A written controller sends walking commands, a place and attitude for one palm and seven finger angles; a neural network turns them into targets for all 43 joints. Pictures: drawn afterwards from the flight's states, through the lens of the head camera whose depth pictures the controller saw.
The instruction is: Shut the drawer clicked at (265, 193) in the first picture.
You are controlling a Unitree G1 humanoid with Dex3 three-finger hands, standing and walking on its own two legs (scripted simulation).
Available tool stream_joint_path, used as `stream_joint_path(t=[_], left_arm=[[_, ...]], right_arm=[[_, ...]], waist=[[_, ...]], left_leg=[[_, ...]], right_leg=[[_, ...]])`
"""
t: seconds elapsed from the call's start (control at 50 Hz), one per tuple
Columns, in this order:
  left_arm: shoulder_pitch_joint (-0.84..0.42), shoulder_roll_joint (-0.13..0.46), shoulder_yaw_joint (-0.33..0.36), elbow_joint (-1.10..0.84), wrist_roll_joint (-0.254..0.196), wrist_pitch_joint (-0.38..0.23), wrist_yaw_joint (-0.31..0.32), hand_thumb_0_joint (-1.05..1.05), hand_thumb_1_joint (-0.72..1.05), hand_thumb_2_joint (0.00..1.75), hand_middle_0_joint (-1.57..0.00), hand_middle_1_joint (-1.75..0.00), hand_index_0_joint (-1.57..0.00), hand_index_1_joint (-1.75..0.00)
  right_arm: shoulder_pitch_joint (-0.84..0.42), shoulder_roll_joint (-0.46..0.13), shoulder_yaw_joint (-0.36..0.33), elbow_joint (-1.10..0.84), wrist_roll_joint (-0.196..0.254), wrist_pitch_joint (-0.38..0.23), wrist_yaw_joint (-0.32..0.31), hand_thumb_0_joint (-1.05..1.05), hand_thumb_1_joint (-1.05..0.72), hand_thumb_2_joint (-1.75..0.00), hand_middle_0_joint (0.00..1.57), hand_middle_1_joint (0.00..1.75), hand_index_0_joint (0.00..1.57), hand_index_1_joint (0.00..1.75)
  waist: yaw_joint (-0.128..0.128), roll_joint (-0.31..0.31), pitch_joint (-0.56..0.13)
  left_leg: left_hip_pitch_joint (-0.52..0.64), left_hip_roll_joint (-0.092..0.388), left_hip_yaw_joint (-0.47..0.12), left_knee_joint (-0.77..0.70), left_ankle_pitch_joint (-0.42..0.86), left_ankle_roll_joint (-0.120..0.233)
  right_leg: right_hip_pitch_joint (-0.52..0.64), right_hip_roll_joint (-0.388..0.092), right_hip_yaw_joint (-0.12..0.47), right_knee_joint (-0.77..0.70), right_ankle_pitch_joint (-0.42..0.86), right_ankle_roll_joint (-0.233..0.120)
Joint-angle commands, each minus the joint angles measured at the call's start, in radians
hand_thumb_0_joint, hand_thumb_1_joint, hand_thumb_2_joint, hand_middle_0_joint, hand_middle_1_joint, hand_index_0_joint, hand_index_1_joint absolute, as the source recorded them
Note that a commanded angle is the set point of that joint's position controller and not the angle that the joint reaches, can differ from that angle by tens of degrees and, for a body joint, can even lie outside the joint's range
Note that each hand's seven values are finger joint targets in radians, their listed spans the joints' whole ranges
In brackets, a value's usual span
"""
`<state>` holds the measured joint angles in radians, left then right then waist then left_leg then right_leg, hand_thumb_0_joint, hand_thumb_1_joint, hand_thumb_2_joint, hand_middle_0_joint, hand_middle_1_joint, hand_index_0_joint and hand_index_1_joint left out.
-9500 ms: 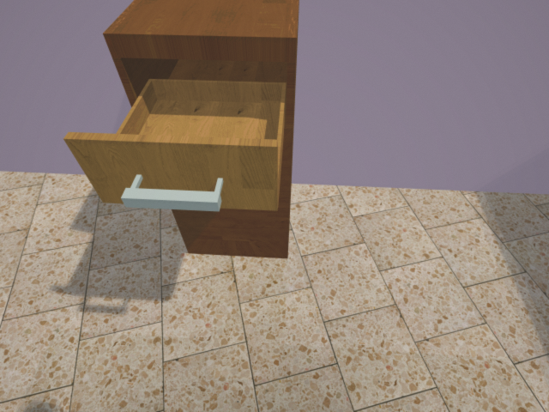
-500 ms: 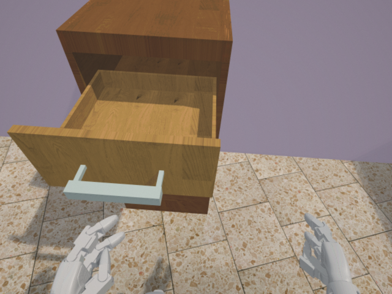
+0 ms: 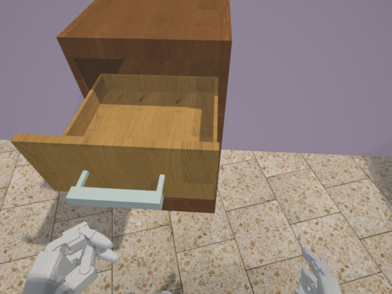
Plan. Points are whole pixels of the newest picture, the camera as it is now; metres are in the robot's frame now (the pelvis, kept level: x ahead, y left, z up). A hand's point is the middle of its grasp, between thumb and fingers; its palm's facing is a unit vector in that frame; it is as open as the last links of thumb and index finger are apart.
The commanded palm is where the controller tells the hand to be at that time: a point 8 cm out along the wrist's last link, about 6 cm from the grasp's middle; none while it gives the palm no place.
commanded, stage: raise the hand and make a fist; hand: left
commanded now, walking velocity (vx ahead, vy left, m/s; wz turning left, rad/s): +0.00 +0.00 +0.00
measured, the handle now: (119, 187) +0.31 +0.18 +0.06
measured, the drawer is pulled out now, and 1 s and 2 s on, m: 0.30 0.30 0.30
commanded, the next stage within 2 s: bring the fist close to the handle in 1.04 s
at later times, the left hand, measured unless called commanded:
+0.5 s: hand (89, 272) +0.14 +0.15 +0.14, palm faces +0.00 -1.00 -0.06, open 3.2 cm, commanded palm +0.08 +0.20 +0.15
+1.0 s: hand (78, 265) +0.14 +0.16 +0.15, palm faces +0.03 -0.99 -0.10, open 3.3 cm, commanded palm +0.08 +0.21 +0.17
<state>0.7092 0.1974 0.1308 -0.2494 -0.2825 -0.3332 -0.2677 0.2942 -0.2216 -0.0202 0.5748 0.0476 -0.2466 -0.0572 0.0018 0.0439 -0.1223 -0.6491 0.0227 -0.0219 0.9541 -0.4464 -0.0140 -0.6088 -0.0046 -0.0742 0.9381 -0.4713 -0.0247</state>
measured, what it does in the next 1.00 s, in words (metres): stands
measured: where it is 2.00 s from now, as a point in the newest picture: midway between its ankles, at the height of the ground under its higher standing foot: outside the picture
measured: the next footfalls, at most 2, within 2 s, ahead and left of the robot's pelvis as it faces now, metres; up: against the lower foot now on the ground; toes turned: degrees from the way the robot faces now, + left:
none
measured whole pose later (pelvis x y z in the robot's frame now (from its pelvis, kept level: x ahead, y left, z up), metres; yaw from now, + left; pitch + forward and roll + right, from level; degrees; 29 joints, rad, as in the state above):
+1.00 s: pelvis +0.01 +0.00 +0.02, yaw +0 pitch +1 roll -1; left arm 0.80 0.24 0.11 -0.56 -0.27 -0.14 -0.21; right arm 0.25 -0.23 0.03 0.54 0.08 -0.36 -0.06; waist 0.05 0.06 -0.12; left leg -0.42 0.03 -0.03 0.81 -0.42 -0.01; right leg -0.37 0.01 -0.08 0.77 -0.43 -0.03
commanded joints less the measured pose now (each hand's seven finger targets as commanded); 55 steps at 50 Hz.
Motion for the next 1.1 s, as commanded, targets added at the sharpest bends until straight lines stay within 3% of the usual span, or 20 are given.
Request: stream_joint_path(t=[0.0, 0.04, 0.08, 0.12, 0.2, 0.32, 0.4, 0.46, 0.48, 0.56, 0.6, 0.72, 0.76, 0.78, 0.8, 0.82, 0.88, 0.98, 1.02, 1.08], left_arm=[[0.071, 0.079, 0.012, -0.304, 0.006, -0.092, 0.031, 0.0, 0.9, 0.9, -1.08, -1.25, -1.08, -1.25], [0.096, 0.066, -0.013, -0.354, 0.018, -0.092, 0.053, 0.0, 0.9, 0.9, -1.12, -1.3, -1.12, -1.3], [0.092, 0.084, -0.006, -0.367, 0.035, -0.076, 0.082, 0.0, 0.9, 0.9, -1.16, -1.34, -1.16, -1.34], [0.12, 0.056, -0.039, -0.4, 0.047, -0.06, 0.095, 0.0, 0.9, 0.9, -1.2, -1.38, -1.2, -1.38], [0.159, 0.047, -0.075, -0.483, 0.067, -0.012, 0.116, 0.0, 0.9, 0.9, -1.28, -1.47, -1.28, -1.47], [0.149, 0.035, -0.12, -0.546, 0.091, 0.075, 0.127, 0.0, 0.9, 0.9, -1.4, -1.6, -1.4, -1.6], [0.147, 0.043, -0.121, -0.603, 0.098, 0.111, 0.138, 0.0, 0.9, 0.9, -1.4, -1.6, -1.4, -1.6], [0.169, 0.063, -0.087, -0.624, 0.088, 0.122, 0.137, 0.0, 0.9, 0.9, -1.4, -1.6, -1.4, -1.6], [0.174, 0.072, -0.075, -0.642, 0.086, 0.127, 0.135, 0.0, 0.9, 0.9, -1.4, -1.6, -1.4, -1.6], [0.158, 0.085, -0.044, -0.641, 0.059, 0.134, 0.116, 0.0, 0.9, 0.9, -1.4, -1.6, -1.4, -1.6], [0.146, 0.079, -0.051, -0.656, 0.049, 0.141, 0.105, 0.0, 0.9, 0.9, -1.4, -1.6, -1.4, -1.6], [0.126, 0.105, 0.013, -0.549, 0.024, 0.164, 0.082, 0.0, 0.9, 0.9, -1.4, -1.6, -1.4, -1.6], [0.133, 0.11, 0.024, -0.567, 0.019, 0.155, 0.077, 0.0, 0.9, 0.9, -1.4, -1.6, -1.4, -1.6], [0.138, 0.124, 0.043, -0.573, 0.017, 0.154, 0.076, 0.0, 0.9, 0.9, -1.4, -1.6, -1.4, -1.6], [0.127, 0.119, 0.032, -0.581, 0.018, 0.149, 0.074, 0.0, 0.9, 0.9, -1.4, -1.6, -1.4, -1.6], [0.114, 0.109, 0.025, -0.574, 0.01, 0.144, 0.072, 0.0, 0.9, 0.9, -1.4, -1.6, -1.4, -1.6], [0.093, 0.137, 0.069, -0.528, 0.0, 0.131, 0.066, 0.0, 0.9, 0.9, -1.4, -1.6, -1.4, -1.6], [0.077, 0.129, 0.061, -0.505, -0.005, 0.132, 0.046, 0.0, 0.9, 0.9, -1.4, -1.6, -1.4, -1.6], [0.063, 0.123, 0.051, -0.507, -0.006, 0.135, 0.04, 0.0, 0.9, 0.9, -1.4, -1.6, -1.4, -1.6], [0.061, 0.149, 0.092, -0.487, -0.01, 0.141, 0.035, 0.0, 0.9, 0.9, -1.4, -1.6, -1.4, -1.6]], right_arm=[[-0.156, -0.096, -0.04, -0.22, 0.006, -0.102, 0.009, 0.0, -0.9, -0.9, 0.2, 0.3, 0.2, 0.3], [-0.153, -0.096, -0.039, -0.232, 0.007, -0.104, 0.015, 0.0, -0.9, -0.9, 0.2, 0.3, 0.2, 0.3], [-0.158, -0.097, -0.037, -0.234, 0.007, -0.094, 0.016, 0.0, -0.9, -0.9, 0.2, 0.3, 0.2, 0.3], [-0.154, -0.094, -0.033, -0.253, 0.009, -0.085, 0.019, 0.0, -0.9, -0.9, 0.2, 0.3, 0.2, 0.3], [-0.156, -0.089, -0.024, -0.28, 0.011, -0.073, 0.029, 0.0, -0.9, -0.9, 0.2, 0.3, 0.2, 0.3], [-0.165, -0.087, -0.001, -0.303, 0.014, -0.049, 0.037, 0.0, -0.9, -0.9, 0.2, 0.3, 0.2, 0.3], [-0.166, -0.082, 0.011, -0.312, 0.014, -0.042, 0.037, 0.0, -0.9, -0.9, 0.2, 0.3, 0.2, 0.3], [-0.171, -0.077, 0.015, -0.31, 0.017, -0.044, 0.034, 0.0, -0.9, -0.9, 0.2, 0.3, 0.2, 0.3], [-0.183, -0.079, 0.015, -0.312, 0.019, -0.048, 0.033, 0.0, -0.9, -0.9, 0.2, 0.3, 0.2, 0.3], [-0.18, -0.075, 0.022, -0.295, 0.027, -0.074, 0.024, 0.0, -0.9, -0.9, 0.2, 0.3, 0.2, 0.3], [-0.191, -0.077, 0.028, -0.294, 0.033, -0.096, 0.02, 0.0, -0.9, -0.9, 0.2, 0.3, 0.2, 0.3], [-0.195, -0.081, 0.024, -0.255, 0.037, -0.135, 0.0, 0.0, -0.9, -0.9, 0.2, 0.3, 0.2, 0.3], [-0.195, -0.08, 0.022, -0.253, 0.034, -0.149, 0.0, 0.0, -0.9, -0.9, 0.2, 0.3, 0.2, 0.3], [-0.205, -0.078, 0.021, -0.25, 0.036, -0.157, 0.002, 0.0, -0.9, -0.9, 0.2, 0.3, 0.2, 0.3], [-0.196, -0.08, 0.024, -0.25, 0.035, -0.162, 0.003, 0.0, -0.9, -0.9, 0.2, 0.3, 0.2, 0.3], [-0.196, -0.079, 0.024, -0.246, 0.035, -0.169, 0.002, 0.0, -0.9, -0.9, 0.2, 0.3, 0.2, 0.3], [-0.201, -0.082, 0.02, -0.224, 0.036, -0.181, -0.004, 0.0, -0.9, -0.9, 0.2, 0.3, 0.2, 0.3], [-0.206, -0.086, 0.022, -0.214, 0.035, -0.2, -0.004, 0.0, -0.9, -0.9, 0.2, 0.3, 0.2, 0.3], [-0.2, -0.089, 0.023, -0.213, 0.035, -0.206, -0.006, 0.0, -0.9, -0.9, 0.2, 0.3, 0.2, 0.3], [-0.21, -0.088, 0.021, -0.204, 0.035, -0.209, -0.009, 0.0, -0.9, -0.9, 0.2, 0.3, 0.2, 0.3]], waist=[[0.016, -0.046, -0.076], [0.019, -0.013, -0.086], [0.016, -0.027, -0.059], [0.019, -0.019, -0.062], [0.027, 0.016, -0.076], [0.019, -0.01, 0.007], [0.021, -0.016, 0.002], [0.03, -0.044, -0.004], [0.039, -0.015, -0.018], [0.036, -0.037, 0.001], [0.037, -0.016, 0.018], [0.046, -0.068, 0.051], [0.053, -0.061, 0.021], [0.061, -0.024, 0.012], [0.056, -0.012, 0.011], [0.052, -0.042, 0.025], [0.054, -0.045, 0.051], [0.055, -0.02, 0.051], [0.05, -0.043, 0.045], [0.06, -0.04, 0.035]], left_leg=[[0.082, -0.025, -0.004, -0.132, 0.185, 0.048], [0.096, -0.024, -0.004, -0.144, 0.175, 0.048], [0.09, -0.018, -0.011, -0.154, 0.152, 0.048], [0.102, -0.016, -0.01, -0.169, 0.142, 0.046], [0.139, -0.008, -0.014, -0.184, 0.187, 0.047], [0.14, -0.001, -0.027, -0.219, 0.146, 0.045], [0.161, -0.001, -0.029, -0.232, 0.148, 0.045], [0.174, -0.001, -0.023, -0.237, 0.163, 0.046], [0.182, -0.004, -0.02, -0.24, 0.173, 0.045], [0.196, -0.007, -0.014, -0.246, 0.167, 0.045], [0.206, -0.01, -0.013, -0.254, 0.166, 0.045], [0.206, -0.019, -0.003, -0.258, 0.163, 0.045], [0.228, -0.022, 0.001, -0.257, 0.195, 0.047], [0.237, -0.023, 0.003, -0.256, 0.207, 0.046], [0.243, -0.024, 0.005, -0.26, 0.214, 0.045], [0.232, -0.025, 0.004, -0.256, 0.206, 0.045], [0.233, -0.025, 0.006, -0.245, 0.196, 0.044], [0.247, -0.028, 0.006, -0.253, 0.203, 0.044], [0.251, -0.027, 0.005, -0.257, 0.2, 0.046], [0.254, -0.028, 0.003, -0.258, 0.214, 0.045]], right_leg=[[0.061, 0.001, 0.036, -0.181, 0.141, 0.015], [0.056, 0.005, 0.016, -0.168, 0.127, 0.01], [0.045, 0.01, 0.007, -0.169, 0.104, 0.008], [0.048, 0.013, -0.007, -0.163, 0.097, 0.007], [0.072, 0.015, -0.022, -0.156, 0.148, 0.005], [0.071, 0.023, -0.033, -0.179, 0.118, 0.005], [0.096, 0.022, -0.033, -0.193, 0.127, 0.007], [0.12, 0.023, -0.027, -0.212, 0.148, 0.007], [0.139, 0.023, -0.024, -0.214, 0.16, 0.004], [0.155, 0.02, -0.012, -0.252, 0.162, 0.007], [0.165, 0.017, -0.007, -0.267, 0.164, 0.006], [0.189, 0.009, 0.03, -0.328, 0.15, 0.011], [0.21, 0.006, 0.035, -0.327, 0.195, 0.013], [0.221, 0.008, 0.035, -0.327, 0.215, 0.009], [0.221, 0.007, 0.029, -0.321, 0.225, 0.01], [0.215, 0.005, 0.035, -0.329, 0.217, 0.014], [0.209, 0.003, 0.061, -0.363, 0.189, 0.013], [0.215, 0.003, 0.062, -0.367, 0.208, 0.013], [0.214, 0.002, 0.06, -0.368, 0.197, 0.015], [0.228, 0.006, 0.064, -0.369, 0.222, 0.014]])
